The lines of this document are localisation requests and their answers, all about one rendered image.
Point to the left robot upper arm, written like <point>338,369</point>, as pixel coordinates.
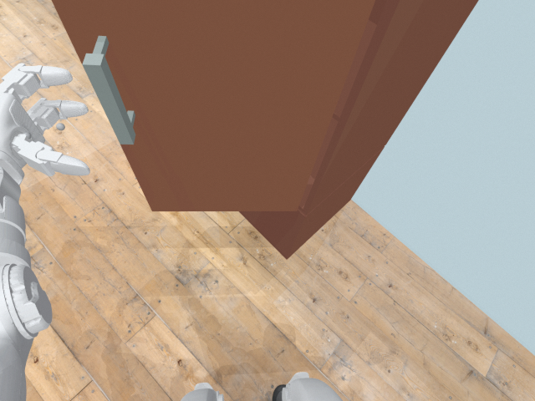
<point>25,310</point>

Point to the cupboard door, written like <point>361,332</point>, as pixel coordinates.
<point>232,98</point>

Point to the robot left hand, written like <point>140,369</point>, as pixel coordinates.
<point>19,84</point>

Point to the handle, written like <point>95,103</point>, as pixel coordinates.
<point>101,78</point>

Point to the right robot thigh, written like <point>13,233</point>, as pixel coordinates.
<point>309,389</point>

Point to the robot right shin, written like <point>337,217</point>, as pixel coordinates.
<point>299,375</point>

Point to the robot left forearm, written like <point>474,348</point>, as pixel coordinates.
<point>12,219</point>

